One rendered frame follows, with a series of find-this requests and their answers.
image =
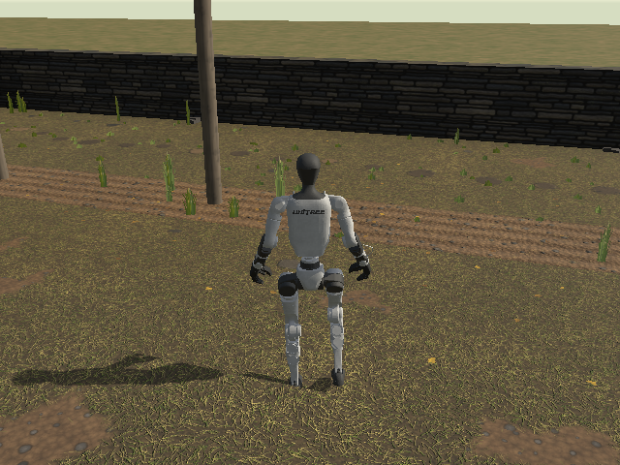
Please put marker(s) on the robot shin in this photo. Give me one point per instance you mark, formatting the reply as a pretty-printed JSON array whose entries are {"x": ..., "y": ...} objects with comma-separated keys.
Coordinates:
[
  {"x": 292, "y": 354},
  {"x": 337, "y": 340}
]

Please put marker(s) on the robot right shin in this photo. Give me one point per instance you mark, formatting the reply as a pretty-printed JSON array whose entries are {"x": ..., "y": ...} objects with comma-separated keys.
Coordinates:
[{"x": 337, "y": 340}]

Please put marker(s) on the left robot upper arm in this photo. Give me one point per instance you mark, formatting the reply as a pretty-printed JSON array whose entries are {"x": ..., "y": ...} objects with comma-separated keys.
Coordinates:
[{"x": 278, "y": 205}]

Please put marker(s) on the robot left forearm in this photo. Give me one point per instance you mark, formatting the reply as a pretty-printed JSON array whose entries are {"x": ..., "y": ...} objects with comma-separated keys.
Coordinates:
[{"x": 262, "y": 255}]

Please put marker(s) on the right robot upper arm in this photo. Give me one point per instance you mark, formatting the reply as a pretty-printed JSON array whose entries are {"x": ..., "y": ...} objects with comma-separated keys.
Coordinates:
[{"x": 345, "y": 220}]

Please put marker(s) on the left robot hand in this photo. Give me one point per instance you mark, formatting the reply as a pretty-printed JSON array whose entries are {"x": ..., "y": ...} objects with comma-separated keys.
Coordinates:
[{"x": 254, "y": 273}]

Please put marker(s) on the robot right forearm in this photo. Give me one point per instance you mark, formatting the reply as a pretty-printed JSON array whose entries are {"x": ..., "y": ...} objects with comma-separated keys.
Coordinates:
[{"x": 359, "y": 253}]

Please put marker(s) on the robot left shin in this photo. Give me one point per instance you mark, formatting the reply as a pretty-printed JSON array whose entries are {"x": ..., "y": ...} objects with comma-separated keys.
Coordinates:
[{"x": 292, "y": 354}]

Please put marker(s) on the right robot hand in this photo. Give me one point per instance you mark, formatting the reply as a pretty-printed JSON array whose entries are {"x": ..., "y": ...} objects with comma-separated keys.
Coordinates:
[{"x": 357, "y": 267}]

